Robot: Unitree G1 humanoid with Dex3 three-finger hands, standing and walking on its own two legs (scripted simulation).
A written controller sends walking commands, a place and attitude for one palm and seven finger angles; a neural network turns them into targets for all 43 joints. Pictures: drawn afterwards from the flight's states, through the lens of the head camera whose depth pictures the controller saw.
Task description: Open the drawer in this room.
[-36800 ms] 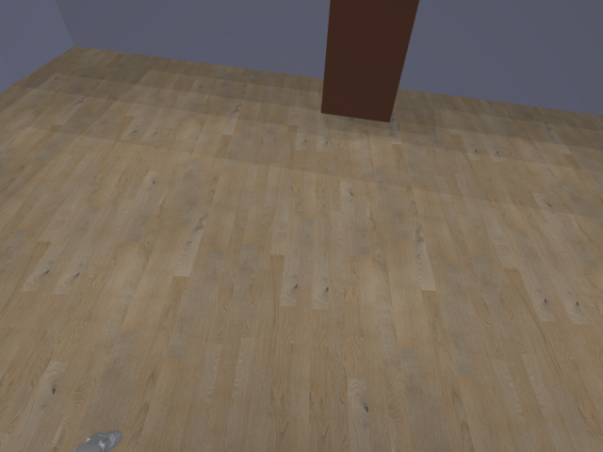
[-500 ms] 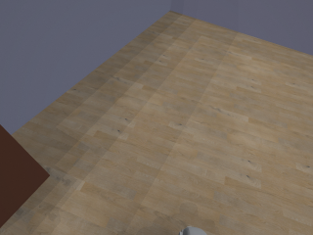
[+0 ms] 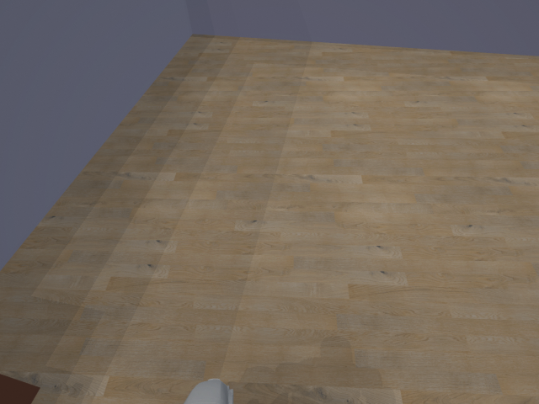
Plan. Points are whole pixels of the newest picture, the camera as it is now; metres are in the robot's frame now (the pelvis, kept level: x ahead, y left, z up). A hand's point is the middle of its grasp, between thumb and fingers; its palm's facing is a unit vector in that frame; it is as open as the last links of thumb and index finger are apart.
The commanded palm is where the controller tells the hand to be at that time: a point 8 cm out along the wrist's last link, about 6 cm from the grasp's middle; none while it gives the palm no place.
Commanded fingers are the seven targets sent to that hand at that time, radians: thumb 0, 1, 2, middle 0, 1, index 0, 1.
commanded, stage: turn to face it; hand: left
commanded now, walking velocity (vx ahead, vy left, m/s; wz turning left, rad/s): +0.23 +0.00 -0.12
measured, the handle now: out of the picture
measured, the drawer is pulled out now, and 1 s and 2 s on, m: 0.00 0.00 0.00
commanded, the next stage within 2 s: none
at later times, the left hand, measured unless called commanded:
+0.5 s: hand out of the picture +0.12 +0.26 -0.18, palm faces +0.14 -0.98 -0.16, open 7.3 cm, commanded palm none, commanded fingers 0.00 0.90 0.90 -0.20 -0.30 -0.20 -0.30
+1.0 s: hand out of the picture +0.13 +0.23 -0.14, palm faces +0.37 -0.88 -0.30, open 7.3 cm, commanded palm none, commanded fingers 0.00 0.90 0.90 -0.20 -0.30 -0.20 -0.30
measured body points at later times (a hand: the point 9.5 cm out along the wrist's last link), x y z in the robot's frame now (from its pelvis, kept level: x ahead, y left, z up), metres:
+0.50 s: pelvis +0.08 +0.08 +0.00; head +0.11 +0.11 +0.45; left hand +0.11 +0.31 -0.17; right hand +0.15 -0.16 -0.14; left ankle +0.11 +0.13 -0.74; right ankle +0.07 -0.10 -0.67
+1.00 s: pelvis +0.09 +0.00 +0.00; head +0.14 -0.02 +0.44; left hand +0.11 +0.27 -0.12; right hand +0.21 -0.24 -0.17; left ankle +0.06 +0.13 -0.68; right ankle +0.10 -0.10 -0.74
